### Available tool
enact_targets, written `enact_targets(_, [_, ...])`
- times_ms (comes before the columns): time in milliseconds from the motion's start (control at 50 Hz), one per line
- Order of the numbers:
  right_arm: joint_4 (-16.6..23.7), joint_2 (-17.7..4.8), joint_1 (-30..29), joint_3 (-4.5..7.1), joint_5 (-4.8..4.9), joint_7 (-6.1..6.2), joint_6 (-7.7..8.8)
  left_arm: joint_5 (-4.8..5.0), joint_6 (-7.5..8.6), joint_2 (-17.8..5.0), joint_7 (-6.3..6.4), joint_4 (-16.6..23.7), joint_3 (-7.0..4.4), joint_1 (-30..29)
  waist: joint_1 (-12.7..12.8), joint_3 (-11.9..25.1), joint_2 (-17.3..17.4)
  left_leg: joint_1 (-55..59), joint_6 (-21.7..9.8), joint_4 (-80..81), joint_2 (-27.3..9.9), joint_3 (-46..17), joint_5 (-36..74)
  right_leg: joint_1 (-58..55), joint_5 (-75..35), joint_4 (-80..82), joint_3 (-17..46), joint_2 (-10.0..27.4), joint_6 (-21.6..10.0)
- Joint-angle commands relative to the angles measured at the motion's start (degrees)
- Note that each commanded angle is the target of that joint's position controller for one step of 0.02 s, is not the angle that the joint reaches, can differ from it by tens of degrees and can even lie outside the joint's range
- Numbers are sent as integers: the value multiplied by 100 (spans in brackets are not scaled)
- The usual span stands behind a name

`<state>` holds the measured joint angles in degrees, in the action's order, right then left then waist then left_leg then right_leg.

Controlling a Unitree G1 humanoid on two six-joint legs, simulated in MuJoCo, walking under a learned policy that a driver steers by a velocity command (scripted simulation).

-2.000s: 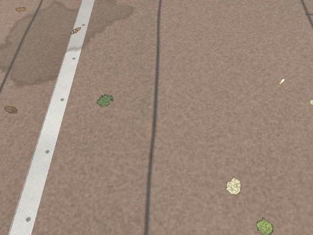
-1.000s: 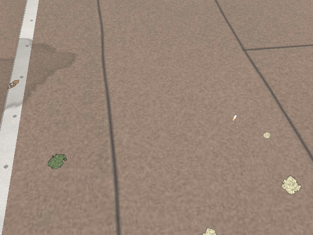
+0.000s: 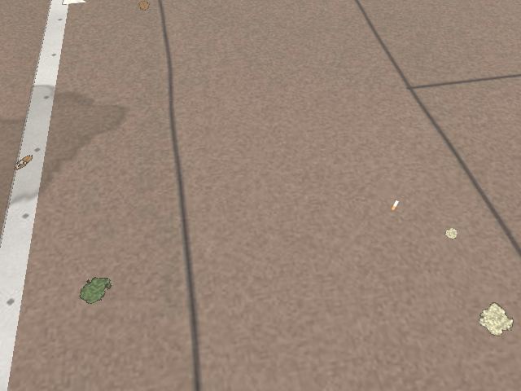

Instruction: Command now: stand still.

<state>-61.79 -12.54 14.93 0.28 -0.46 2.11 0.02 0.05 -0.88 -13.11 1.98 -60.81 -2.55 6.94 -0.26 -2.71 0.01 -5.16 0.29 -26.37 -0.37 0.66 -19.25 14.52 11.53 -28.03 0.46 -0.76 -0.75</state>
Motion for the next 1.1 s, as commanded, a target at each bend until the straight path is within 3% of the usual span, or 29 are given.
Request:
enact_targets(20, [85, -561, 317, 82, 0, 21, 56, 0, 42, -623, 21, 128, -91, -91, 17, 24, -10, -890, -58, 604, -140, -121, 489, -615, -667, 386, 280, 254, -169])
enact_targets(420, [-35, -325, 854, 48, 17, 38, 118, 11, 22, -474, 46, -202, -20, 155, 42, -28, 30, -990, -100, 627, -133, -110, 541, -527, -662, 390, 262, 224, -166])
enact_targets(1100, [-26, -127, 1252, 104, 35, 46, 145, 33, 26, -347, 85, -262, -2, 458, 42, -77, 40, -1019, -134, 613, -124, -114, 687, -508, -830, 323, 248, 227, -160])
